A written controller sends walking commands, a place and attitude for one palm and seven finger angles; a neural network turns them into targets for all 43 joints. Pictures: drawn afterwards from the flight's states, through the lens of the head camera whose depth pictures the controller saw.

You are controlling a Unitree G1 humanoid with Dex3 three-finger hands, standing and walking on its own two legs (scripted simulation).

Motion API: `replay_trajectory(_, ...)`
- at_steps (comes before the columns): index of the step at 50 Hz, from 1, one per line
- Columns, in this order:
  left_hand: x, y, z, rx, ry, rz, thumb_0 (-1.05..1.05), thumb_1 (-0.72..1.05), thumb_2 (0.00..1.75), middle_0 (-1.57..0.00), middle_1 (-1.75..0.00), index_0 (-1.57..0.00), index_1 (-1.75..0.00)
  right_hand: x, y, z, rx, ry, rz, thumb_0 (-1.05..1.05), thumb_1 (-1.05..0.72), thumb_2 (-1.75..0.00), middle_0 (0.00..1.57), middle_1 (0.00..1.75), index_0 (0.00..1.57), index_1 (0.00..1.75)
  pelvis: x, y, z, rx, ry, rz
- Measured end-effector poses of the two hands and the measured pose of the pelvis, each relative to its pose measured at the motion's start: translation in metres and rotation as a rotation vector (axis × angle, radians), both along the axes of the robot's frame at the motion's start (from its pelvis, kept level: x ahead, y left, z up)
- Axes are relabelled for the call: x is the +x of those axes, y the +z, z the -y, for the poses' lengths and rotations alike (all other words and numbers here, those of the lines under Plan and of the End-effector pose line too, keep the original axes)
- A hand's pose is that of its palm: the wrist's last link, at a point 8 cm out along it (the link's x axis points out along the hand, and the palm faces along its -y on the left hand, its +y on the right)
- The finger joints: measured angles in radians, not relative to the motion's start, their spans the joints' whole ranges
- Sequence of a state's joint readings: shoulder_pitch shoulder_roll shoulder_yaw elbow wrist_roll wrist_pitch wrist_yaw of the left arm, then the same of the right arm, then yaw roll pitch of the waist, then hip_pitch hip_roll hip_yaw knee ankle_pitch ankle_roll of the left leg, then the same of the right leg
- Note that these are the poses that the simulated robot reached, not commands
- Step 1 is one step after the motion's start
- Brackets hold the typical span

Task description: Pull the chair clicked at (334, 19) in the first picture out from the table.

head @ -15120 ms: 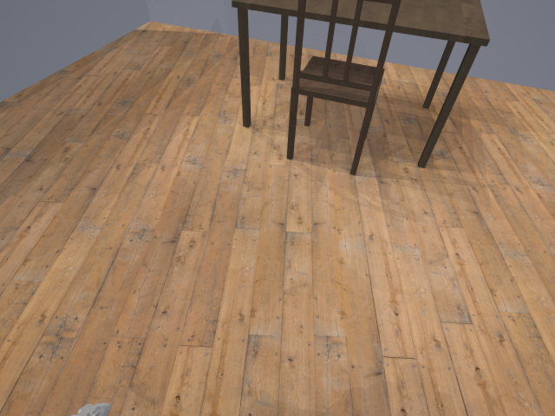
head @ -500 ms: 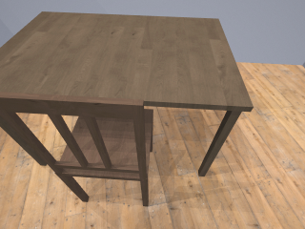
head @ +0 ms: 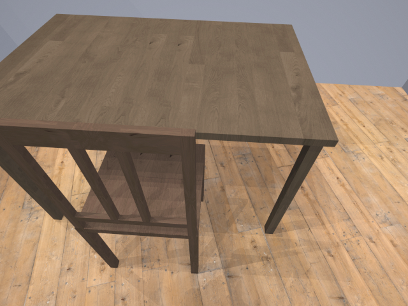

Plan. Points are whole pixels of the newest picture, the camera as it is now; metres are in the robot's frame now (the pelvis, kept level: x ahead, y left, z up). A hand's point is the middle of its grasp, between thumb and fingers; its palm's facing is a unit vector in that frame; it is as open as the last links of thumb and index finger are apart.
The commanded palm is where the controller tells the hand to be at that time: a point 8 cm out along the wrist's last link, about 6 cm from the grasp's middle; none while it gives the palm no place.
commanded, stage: look again from close up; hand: left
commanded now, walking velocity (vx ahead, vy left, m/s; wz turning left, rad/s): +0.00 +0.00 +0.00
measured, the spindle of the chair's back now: (98, 188) +0.39 +0.29 -0.07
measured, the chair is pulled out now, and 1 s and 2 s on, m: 0.00 0.00 0.00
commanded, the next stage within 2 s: raise the hand toward the chair's back in 0.08 s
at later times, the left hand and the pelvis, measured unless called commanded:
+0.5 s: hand (128, 270) +0.19 +0.16 -0.03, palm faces +0.02 -1.00 +0.02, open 8.4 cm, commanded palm +0.11 +0.23 -0.06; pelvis -0.03 -0.01 -0.05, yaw +2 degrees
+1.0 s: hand (114, 290) +0.16 +0.19 -0.07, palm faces -0.01 -1.00 -0.03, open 12.7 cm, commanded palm +0.12 +0.24 -0.05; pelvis -0.06 -0.02 -0.12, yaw +3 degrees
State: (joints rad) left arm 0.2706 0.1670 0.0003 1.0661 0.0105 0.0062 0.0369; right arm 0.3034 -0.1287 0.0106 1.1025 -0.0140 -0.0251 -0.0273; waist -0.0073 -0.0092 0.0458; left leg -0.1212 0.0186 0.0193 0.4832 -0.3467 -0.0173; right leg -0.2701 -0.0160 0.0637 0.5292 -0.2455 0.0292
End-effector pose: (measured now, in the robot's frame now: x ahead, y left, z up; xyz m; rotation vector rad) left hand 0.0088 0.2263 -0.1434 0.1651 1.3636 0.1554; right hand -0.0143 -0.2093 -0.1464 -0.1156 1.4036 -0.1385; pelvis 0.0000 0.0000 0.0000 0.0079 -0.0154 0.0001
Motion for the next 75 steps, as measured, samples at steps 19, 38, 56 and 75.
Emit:
replay_trajectory(19, 0.162, 0.123, -0.012, 0.019, 0.042, 0.956, 0.01, 0.84, 0.87, -0.19, -0.29, -0.19, -0.29, 0.087, 0.034, 0.046, -0.151, 0.049, 0.535, 0.02, -0.92, -0.90, 0.20, 0.30, 0.20, 0.29, -0.011, -0.013, 0.004, -0.003, 0.057, -0.093)
replay_trajectory(38, 0.082, 0.085, -0.011, -0.032, -0.156, 1.391, 0.02, 0.42, 0.70, -0.15, -0.23, -0.15, -0.23, 0.221, -0.031, 0.012, -0.032, 0.366, 0.921, 0.01, -0.91, -0.90, 0.20, 0.30, 0.20, 0.29, -0.059, -0.134, 0.029, -0.045, 0.097, -0.280)
replay_trajectory(56, 0.131, 0.098, -0.033, -0.072, -0.143, 1.305, 0.01, 0.00, 0.52, -0.11, -0.16, -0.11, -0.16, 0.104, -0.047, 0.050, -0.158, 0.139, 0.626, 0.02, -0.91, -0.90, 0.21, 0.30, 0.20, 0.30, -0.056, -0.115, 0.009, -0.034, 0.064, -0.303)
replay_trajectory(75, 0.148, 0.108, -0.052, -0.081, -0.158, 1.306, 0.00, -0.42, 0.34, -0.07, -0.09, -0.07, -0.09, 0.196, -0.008, -0.011, -0.070, 0.260, 0.810, 0.01, -0.91, -0.90, 0.20, 0.30, 0.20, 0.29, -0.035, -0.101, -0.005, -0.074, 0.086, -0.292)
